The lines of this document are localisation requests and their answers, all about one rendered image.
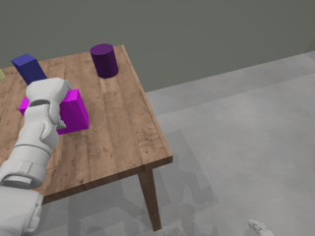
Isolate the left robot hand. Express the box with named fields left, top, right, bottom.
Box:
left=26, top=78, right=72, bottom=130

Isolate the robot left upper arm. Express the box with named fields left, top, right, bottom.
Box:
left=0, top=186, right=43, bottom=236

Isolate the right robot hand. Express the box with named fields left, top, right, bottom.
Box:
left=247, top=219, right=275, bottom=236

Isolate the table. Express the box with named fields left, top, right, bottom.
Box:
left=0, top=44, right=173, bottom=232

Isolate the sponge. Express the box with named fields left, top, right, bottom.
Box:
left=19, top=88, right=90, bottom=135

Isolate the robot left forearm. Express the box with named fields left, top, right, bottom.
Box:
left=0, top=96, right=60, bottom=190

